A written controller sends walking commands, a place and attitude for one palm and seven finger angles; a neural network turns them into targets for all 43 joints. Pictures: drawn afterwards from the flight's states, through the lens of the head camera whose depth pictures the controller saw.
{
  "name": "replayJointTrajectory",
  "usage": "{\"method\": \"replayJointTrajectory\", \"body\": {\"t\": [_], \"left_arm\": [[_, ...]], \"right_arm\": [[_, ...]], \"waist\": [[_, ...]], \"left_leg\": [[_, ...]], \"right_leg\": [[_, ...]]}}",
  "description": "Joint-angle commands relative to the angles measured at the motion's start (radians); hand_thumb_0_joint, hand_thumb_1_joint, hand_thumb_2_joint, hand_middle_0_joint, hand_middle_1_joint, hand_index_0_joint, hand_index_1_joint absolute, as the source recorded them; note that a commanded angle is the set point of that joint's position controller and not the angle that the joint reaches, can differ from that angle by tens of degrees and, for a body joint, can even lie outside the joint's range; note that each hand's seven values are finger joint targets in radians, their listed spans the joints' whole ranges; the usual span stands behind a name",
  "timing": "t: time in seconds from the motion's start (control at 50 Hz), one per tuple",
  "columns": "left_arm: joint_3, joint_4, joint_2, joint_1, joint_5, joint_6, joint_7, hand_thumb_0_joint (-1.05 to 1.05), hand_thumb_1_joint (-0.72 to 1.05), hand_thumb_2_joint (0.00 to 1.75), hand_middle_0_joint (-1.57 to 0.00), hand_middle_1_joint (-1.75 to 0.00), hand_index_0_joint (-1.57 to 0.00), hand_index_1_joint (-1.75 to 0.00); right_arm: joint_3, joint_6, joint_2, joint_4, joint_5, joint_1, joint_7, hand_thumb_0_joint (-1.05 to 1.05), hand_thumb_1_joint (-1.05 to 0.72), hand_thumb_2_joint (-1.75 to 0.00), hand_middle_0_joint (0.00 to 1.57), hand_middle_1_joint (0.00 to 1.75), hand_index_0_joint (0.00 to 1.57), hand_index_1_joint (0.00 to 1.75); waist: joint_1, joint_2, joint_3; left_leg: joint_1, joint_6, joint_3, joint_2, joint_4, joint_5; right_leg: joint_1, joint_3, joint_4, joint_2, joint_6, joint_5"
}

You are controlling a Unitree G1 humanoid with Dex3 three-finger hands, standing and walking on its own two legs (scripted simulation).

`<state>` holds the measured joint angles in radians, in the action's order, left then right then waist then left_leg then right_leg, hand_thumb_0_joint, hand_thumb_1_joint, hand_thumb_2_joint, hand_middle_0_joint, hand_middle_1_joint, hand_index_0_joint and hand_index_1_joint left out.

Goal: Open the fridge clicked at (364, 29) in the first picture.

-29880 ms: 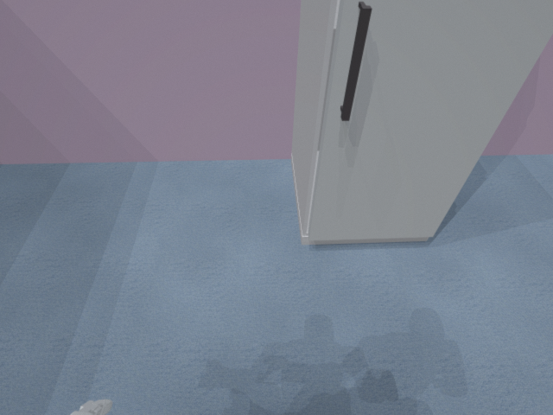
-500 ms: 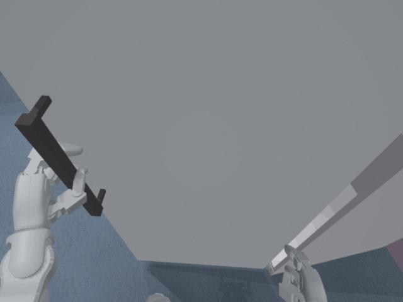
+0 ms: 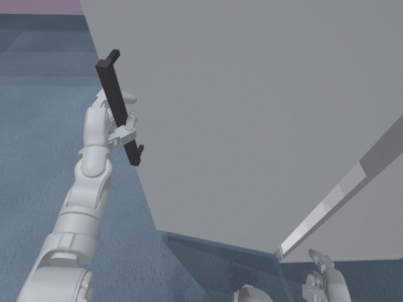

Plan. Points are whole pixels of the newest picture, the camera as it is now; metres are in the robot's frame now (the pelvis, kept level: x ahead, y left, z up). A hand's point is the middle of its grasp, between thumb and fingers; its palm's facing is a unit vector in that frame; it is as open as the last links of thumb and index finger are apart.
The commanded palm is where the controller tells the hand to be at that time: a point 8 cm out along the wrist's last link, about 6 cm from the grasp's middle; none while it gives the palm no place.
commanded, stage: stop walking and hold the door back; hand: left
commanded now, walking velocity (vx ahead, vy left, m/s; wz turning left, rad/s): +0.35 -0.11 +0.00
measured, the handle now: (126, 117) +0.45 +0.20 +0.10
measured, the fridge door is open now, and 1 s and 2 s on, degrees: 77 70 70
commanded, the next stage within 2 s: loosen the grip on the handle in 0.44 s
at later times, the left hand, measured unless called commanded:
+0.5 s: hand (138, 111) +0.45 +0.17 +0.12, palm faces +0.19 -0.97 -0.18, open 5.4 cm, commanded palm +0.42 +0.23 +0.10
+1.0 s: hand (136, 112) +0.47 +0.18 +0.10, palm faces +0.20 -0.96 -0.20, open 13.0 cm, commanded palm +0.42 +0.23 +0.11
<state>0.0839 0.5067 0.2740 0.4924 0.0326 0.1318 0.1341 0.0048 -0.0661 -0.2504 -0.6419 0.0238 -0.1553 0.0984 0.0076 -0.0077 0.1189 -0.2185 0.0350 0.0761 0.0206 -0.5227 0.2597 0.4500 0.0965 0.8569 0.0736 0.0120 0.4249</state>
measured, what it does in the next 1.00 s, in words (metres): steps on the spot: right foot, then left foot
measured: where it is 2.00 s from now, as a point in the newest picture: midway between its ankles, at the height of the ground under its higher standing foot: outside the picture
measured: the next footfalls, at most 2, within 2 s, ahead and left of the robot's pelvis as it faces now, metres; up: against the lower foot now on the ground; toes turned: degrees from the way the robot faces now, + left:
right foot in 0.24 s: +0.05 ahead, -0.13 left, +0.00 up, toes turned -6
left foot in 0.58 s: +0.08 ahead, +0.14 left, +0.00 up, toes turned +1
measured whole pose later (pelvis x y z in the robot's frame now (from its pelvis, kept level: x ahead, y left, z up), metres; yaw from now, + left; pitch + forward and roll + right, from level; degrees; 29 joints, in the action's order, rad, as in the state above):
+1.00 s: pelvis +0.01 +0.03 -0.01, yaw -4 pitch +5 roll +0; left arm 0.22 0.88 0.26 0.72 -0.08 0.06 0.18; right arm 0.05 -0.15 -0.19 -0.72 0.01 -0.29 0.02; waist -0.05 -0.01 -0.05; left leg -0.43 0.02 0.09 0.02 -0.62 0.27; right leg 0.42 0.00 0.62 0.07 0.04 0.28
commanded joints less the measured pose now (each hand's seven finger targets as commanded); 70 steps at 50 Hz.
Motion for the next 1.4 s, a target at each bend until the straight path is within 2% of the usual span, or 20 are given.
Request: {"method": "replayJointTrajectory", "body": {"t": [0.0,0.08,0.18,0.22,0.24,0.26,0.38,0.5,0.52,0.54,0.58,0.6,0.66,0.8,0.9,0.92,1.08,1.18,1.2,1.38], "left_arm": [[0.056,-0.088,0.221,0.674,-0.008,0.062,-0.011,0.0,0.9,0.9,-0.45,-1.4,-0.45,-1.4],[-0.024,0.072,0.117,0.79,0.008,0.047,-0.048,0.0,0.9,0.9,-0.45,-1.4,-0.45,-1.4],[0.065,0.195,0.23,0.774,0.004,0.06,-0.05,0.0,0.9,0.9,-0.45,-1.4,-0.45,-1.4],[0.114,0.247,0.301,0.71,-0.006,0.065,-0.047,0.0,0.9,0.9,-0.45,-1.4,-0.45,-1.4],[0.154,0.267,0.361,0.713,-0.011,0.063,-0.043,0.0,0.9,0.9,-0.45,-1.4,-0.45,-1.4],[0.175,0.276,0.379,0.689,-0.005,0.056,-0.042,0.0,0.9,0.9,-0.45,-1.4,-0.45,-1.4],[0.235,0.338,0.413,0.656,-0.005,0.063,-0.052,0.0,0.9,0.9,-0.45,-1.4,-0.45,-1.4],[0.202,0.251,0.354,0.638,0.007,0.086,-0.055,0.0,0.9,0.9,-0.45,-1.4,-0.45,-1.4],[0.492,0.13,0.818,1.042,-0.109,0.113,-0.077,0.0,0.9,0.9,-0.45,-1.4,-0.45,-1.4],[0.279,0.328,0.487,1.006,-0.126,0.042,-0.116,0.0,0.78,0.84,-0.45,-1.4,-0.45,-1.4],[0.18,0.291,0.198,0.722,-0.061,0.027,-0.133,0.0,0.54,0.73,-0.45,-1.4,-0.45,-1.4],[0.22,0.349,0.228,0.664,-0.062,0.044,-0.115,0.0,0.42,0.67,-0.45,-1.4,-0.45,-1.4],[0.169,0.196,0.23,0.752,-0.108,0.034,-0.018,0.0,0.05,0.49,-0.45,-1.4,-0.45,-1.4],[0.169,0.164,0.163,0.624,-0.061,0.009,0.057,0.0,-0.55,0.2,-0.4,-1.33,-0.4,-1.33],[0.126,0.118,0.148,0.674,-0.097,-0.011,0.063,0.0,-0.55,0.2,-0.33,-1.25,-0.33,-1.25],[0.252,0.184,0.348,0.75,-0.125,-0.008,0.073,0.0,-0.55,0.2,-0.32,-1.23,-0.32,-1.23],[0.161,0.036,0.202,0.656,-0.06,0.06,0.001,0.0,-0.55,0.2,-0.25,-1.15,-0.25,-1.15],[0.131,0.058,0.174,0.598,-0.041,0.027,-0.026,0.0,-0.55,0.2,-0.25,-1.15,-0.25,-1.15],[0.318,0.187,0.419,0.616,-0.065,0.019,-0.014,0.0,-0.55,0.2,-0.25,-1.15,-0.25,-1.15],[0.299,0.099,0.456,0.6,-0.042,0.092,-0.14,0.0,-0.55,0.2,-0.25,-1.15,-0.25,-1.15]], "right_arm": [[-0.036,-0.037,-0.142,0.061,0.022,-0.037,0.011,0.0,-0.9,-0.9,0.2,0.3,0.2,0.3],[-0.024,-0.045,-0.134,0.026,0.023,-0.07,0.012,0.0,-0.9,-0.9,0.2,0.3,0.2,0.3],[-0.018,-0.049,-0.141,0.002,0.013,-0.082,0.017,0.0,-0.9,-0.9,0.2,0.3,0.2,0.3],[-0.021,-0.046,-0.14,-0.002,0.013,-0.09,0.013,0.0,-0.9,-0.9,0.2,0.3,0.2,0.3],[-0.029,-0.04,-0.126,0.005,0.013,-0.086,0.015,0.0,-0.9,-0.9,0.2,0.3,0.2,0.3],[-0.043,-0.046,-0.148,0.015,0.012,-0.078,0.02,0.0,-0.9,-0.9,0.2,0.3,0.2,0.3],[-0.03,-0.06,-0.153,-0.017,0.013,-0.101,0.015,0.0,-0.9,-0.9,0.2,0.3,0.2,0.3],[-0.04,-0.056,-0.157,0.004,0.004,-0.09,0.018,0.0,-0.9,-0.9,0.2,0.3,0.2,0.3],[-0.121,-0.105,-0.169,0.062,-0.009,-0.097,-0.019,0.0,-0.9,-0.9,0.2,0.3,0.2,0.3],[-0.074,-0.157,-0.198,0.029,-0.025,-0.076,-0.031,0.0,-0.9,-0.9,0.2,0.3,0.2,0.3],[-0.089,-0.121,-0.17,0.002,0.004,-0.154,-0.038,0.0,-0.9,-0.9,0.2,0.3,0.2,0.3],[-0.086,-0.114,-0.16,-0.004,0.011,-0.131,-0.05,0.0,-0.9,-0.9,0.2,0.3,0.2,0.3],[-0.065,-0.127,-0.157,0.019,-0.01,-0.108,-0.073,0.0,-0.9,-0.9,0.2,0.3,0.2,0.3],[-0.061,-0.135,-0.162,0.062,-0.006,-0.101,-0.072,0.0,-0.9,-0.9,0.2,0.3,0.2,0.3],[-0.05,-0.135,-0.153,0.047,-0.009,-0.114,-0.068,0.0,-0.9,-0.9,0.2,0.3,0.2,0.3],[-0.046,-0.122,-0.169,0.018,-0.015,-0.142,-0.056,0.0,-0.9,-0.9,0.2,0.3,0.2,0.3],[-0.062,-0.126,-0.149,0.03,-0.018,-0.163,-0.058,0.0,-0.9,-0.9,0.2,0.3,0.2,0.3],[-0.065,-0.11,-0.153,0.035,-0.001,-0.155,-0.061,0.0,-0.9,-0.9,0.2,0.3,0.2,0.3],[-0.062,-0.093,-0.179,0.005,-0.005,-0.179,-0.044,0.0,-0.9,-0.9,0.2,0.3,0.2,0.3],[-0.061,-0.058,-0.165,0.052,0.004,-0.173,-0.032,0.0,-0.9,-0.9,0.2,0.3,0.2,0.3]], "waist": [[-0.015,0.099,-0.293],[-0.024,0.157,-0.312],[-0.002,0.139,-0.344],[0.004,-0.009,-0.367],[0.003,-0.223,-0.349],[0.018,-0.203,-0.294],[-0.011,-0.17,-0.303],[-0.012,-0.161,-0.287],[0.058,-0.177,-0.384],[-0.092,-0.074,-0.658],[-0.051,-0.026,-0.622],[-0.025,0.018,-0.516],[-0.046,0.333,-0.414],[-0.045,-0.059,-0.445],[-0.051,0.041,-0.435],[-0.065,-0.005,-0.396],[-0.054,0.087,-0.604],[-0.06,0.04,-0.473],[-0.053,-0.022,-0.391],[-0.051,0.054,-0.521]], "left_leg": [[0.184,0.196,-0.356,0.306,0.23,0.108],[0.178,0.152,-0.246,0.262,0.215,0.033],[0.048,0.098,-0.19,0.234,0.09,-0.002],[-0.169,0.033,-0.089,0.144,-0.112,0.024],[-0.341,-0.028,0.005,0.032,-0.324,0.18],[-0.43,-0.048,-0.057,0.01,-0.507,0.302],[-0.298,-0.062,-0.054,0.038,-0.42,0.133],[-0.062,-0.062,0.027,0.011,-0.077,-0.004],[-0.087,-0.055,0.05,0.015,0.027,-0.085],[0.0,0.003,-0.046,-0.016,0.091,-0.356],[0.128,-0.032,-0.051,0.008,0.007,-0.422],[0.12,-0.044,-0.068,0.008,0.046,-0.138],[0.081,-0.052,-0.081,0.002,0.043,-0.105],[0.014,-0.027,-0.093,0.031,0.044,-0.076],[0.034,-0.033,-0.097,0.029,0.03,-0.105],[-0.028,-0.026,-0.092,0.024,0.026,-0.072],[0.116,-0.036,-0.076,0.024,-0.054,-0.324],[0.011,-0.024,-0.061,0.009,-0.046,-0.239],[-0.075,-0.015,-0.055,0.005,-0.045,-0.178],[-0.064,0.001,-0.012,-0.023,-0.072,-0.195]], "right_leg": [[0.13,-0.073,0.127,-0.001,0.009,-0.028],[0.029,-0.009,-0.016,-0.035,0.01,-0.048],[-0.259,0.013,-0.332,-0.072,0.002,-0.06],[-0.505,-0.171,-0.486,0.047,-0.056,-0.038],[-0.574,-0.469,-0.561,0.239,-0.148,-0.074],[-0.557,-0.57,-0.59,0.352,-0.212,-0.26],[-0.46,-0.233,-0.504,0.216,-0.138,-0.461],[-0.336,-0.167,-0.484,0.167,-0.104,-0.366],[-0.442,-0.251,-0.399,0.091,-0.112,-0.535],[-0.281,-0.06,-0.233,-0.035,-0.07,-0.71],[-0.111,-0.018,-0.279,-0.058,-0.025,-0.466],[-0.088,-0.017,-0.332,-0.06,-0.026,-0.269],[0.019,-0.015,-0.294,-0.059,-0.055,-0.249],[-0.06,-0.025,-0.317,-0.077,-0.038,-0.219],[-0.017,-0.028,-0.303,-0.075,-0.038,-0.228],[-0.018,-0.035,-0.311,-0.076,-0.034,-0.219],[-0.052,-0.036,-0.281,-0.088,-0.036,-0.339],[-0.055,-0.033,-0.299,-0.089,-0.033,-0.333],[-0.067,-0.042,-0.307,-0.08,-0.03,-0.314],[-0.151,-0.079,-0.3,-0.078,-0.024,-0.407]]}}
